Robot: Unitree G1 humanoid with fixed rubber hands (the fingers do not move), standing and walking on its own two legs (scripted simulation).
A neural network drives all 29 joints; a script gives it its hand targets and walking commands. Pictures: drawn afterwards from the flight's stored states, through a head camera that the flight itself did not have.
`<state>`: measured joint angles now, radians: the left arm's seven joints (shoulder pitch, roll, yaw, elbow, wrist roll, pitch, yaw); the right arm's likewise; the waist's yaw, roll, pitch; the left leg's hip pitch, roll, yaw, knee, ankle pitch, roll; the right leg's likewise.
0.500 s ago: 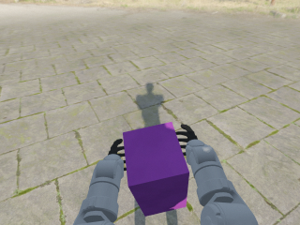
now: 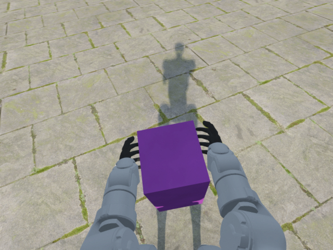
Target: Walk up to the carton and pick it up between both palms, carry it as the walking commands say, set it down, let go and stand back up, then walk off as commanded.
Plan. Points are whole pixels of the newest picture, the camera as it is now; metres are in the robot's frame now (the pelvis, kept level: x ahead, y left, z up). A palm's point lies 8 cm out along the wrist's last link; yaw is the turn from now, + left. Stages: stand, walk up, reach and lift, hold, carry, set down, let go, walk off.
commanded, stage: set down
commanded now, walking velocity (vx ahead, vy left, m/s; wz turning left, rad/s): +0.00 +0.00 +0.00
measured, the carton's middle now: (174, 172) +0.33 +0.01 -0.06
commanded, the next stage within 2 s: none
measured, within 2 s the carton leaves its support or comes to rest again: neither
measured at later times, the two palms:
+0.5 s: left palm (135, 172) +0.35 +0.13 -0.09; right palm (211, 168) +0.37 -0.10 -0.09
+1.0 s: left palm (147, 186) +0.35 +0.11 -0.19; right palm (215, 188) +0.35 -0.13 -0.20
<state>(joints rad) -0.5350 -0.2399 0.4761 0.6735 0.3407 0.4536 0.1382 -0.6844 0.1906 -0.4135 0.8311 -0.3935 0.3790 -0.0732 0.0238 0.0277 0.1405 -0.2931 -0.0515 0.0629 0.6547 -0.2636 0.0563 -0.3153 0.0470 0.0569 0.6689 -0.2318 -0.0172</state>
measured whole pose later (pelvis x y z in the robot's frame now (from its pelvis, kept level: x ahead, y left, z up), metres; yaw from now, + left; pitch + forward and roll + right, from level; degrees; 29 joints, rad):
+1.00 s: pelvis -0.03 -0.03 -0.06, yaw +2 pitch +14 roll +3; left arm -0.75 -0.09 0.24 0.84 0.13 -0.10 0.15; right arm -0.67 0.07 -0.19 0.74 -0.18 -0.09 -0.26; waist 0.02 0.01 0.41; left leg -0.94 -0.05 0.06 0.99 -0.30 0.04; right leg -0.98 0.05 0.03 1.05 -0.31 -0.04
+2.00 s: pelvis -0.09 -0.02 -0.26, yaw +5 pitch +18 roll +1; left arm -1.27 0.07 0.25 0.86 0.05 0.21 0.18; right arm -1.23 -0.04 -0.30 0.79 -0.09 0.19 -0.22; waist -0.02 -0.01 0.52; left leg -1.68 -0.07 0.06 1.77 -0.42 0.05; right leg -1.68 0.05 -0.02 1.80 -0.45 -0.02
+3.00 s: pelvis -0.05 -0.03 -0.35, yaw +5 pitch +25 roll +1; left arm -1.40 0.10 0.29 0.96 0.10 0.22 0.17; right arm -1.36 -0.07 -0.38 0.88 -0.09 0.21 -0.19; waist -0.05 0.00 0.52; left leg -2.00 -0.07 0.06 2.10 -0.54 0.04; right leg -1.99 0.05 -0.05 2.12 -0.57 -0.04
